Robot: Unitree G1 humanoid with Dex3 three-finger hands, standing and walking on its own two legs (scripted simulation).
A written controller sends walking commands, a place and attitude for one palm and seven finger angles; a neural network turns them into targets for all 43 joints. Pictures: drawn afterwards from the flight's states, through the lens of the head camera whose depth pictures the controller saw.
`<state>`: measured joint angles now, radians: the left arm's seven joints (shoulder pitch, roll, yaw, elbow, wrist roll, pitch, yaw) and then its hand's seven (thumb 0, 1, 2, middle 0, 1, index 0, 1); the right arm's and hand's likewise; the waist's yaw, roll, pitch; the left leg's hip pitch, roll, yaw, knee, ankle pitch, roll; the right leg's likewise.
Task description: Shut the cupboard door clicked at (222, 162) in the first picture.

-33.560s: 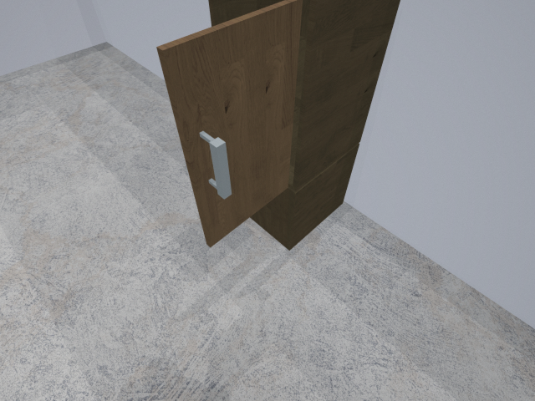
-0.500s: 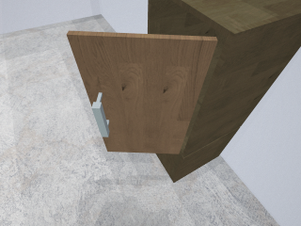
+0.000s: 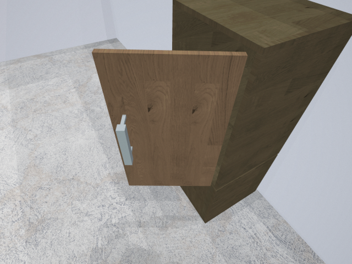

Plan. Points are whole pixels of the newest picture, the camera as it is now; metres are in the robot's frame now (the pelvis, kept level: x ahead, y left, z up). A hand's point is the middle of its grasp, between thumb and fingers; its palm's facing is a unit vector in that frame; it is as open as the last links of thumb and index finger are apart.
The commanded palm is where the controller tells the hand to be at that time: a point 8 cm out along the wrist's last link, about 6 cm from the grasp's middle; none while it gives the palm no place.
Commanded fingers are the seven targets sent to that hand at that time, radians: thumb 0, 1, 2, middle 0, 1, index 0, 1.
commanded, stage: look again from close up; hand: left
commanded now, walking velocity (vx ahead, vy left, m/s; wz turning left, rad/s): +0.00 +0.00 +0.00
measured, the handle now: (126, 140) +0.46 +0.18 -0.01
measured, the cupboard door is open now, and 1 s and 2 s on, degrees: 59 59 59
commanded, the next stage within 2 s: raise the hand and make a fist in 0.58 s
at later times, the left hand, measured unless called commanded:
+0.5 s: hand out of the picture +0.01 +0.16 -0.18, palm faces +0.01 -0.99 -0.15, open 7.4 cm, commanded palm none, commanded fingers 0.00 0.90 0.90 -0.20 -0.30 -0.20 -0.30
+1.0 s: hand (116, 228) +0.20 +0.15 -0.02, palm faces +0.05 -1.00 +0.01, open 6.6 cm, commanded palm +0.13 +0.21 -0.06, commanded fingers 0.00 0.90 0.90 -0.49 -0.62 -0.49 -0.62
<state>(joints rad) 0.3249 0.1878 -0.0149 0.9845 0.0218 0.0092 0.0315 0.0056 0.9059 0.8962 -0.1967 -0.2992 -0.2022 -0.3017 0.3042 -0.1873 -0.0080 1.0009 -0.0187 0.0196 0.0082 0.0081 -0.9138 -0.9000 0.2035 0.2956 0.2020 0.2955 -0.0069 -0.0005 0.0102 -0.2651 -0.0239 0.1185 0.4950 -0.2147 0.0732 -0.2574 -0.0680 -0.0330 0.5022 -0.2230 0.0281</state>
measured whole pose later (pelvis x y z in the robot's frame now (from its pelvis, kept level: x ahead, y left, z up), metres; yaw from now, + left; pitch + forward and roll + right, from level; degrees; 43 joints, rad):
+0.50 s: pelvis +0.02 +0.00 +0.01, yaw +0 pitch -2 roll +0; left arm 0.32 0.14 -0.03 1.09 0.02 -0.01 0.04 0.00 0.91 0.90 -0.20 -0.30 -0.20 -0.30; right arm 0.27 -0.15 0.00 1.11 -0.01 -0.01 -0.01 0.01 -0.93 -0.90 0.20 0.30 0.20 0.30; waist 0.00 -0.03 0.03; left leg -0.20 -0.03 0.11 0.43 -0.21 0.07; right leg -0.19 -0.07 -0.04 0.43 -0.21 0.04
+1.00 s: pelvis +0.00 -0.03 -0.06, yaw +2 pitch +10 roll +0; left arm 0.39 0.16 0.12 0.17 -0.25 -0.61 -0.25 0.01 0.92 0.90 -0.32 -0.44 -0.33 -0.44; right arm 0.22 -0.25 -0.06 0.60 0.01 -0.30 0.03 0.02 -0.91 -0.90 0.21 0.30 0.20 0.30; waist -0.03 -0.04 -0.14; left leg -0.75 0.01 0.08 1.01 -0.44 0.04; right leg -0.74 -0.04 -0.05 1.03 -0.47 -0.01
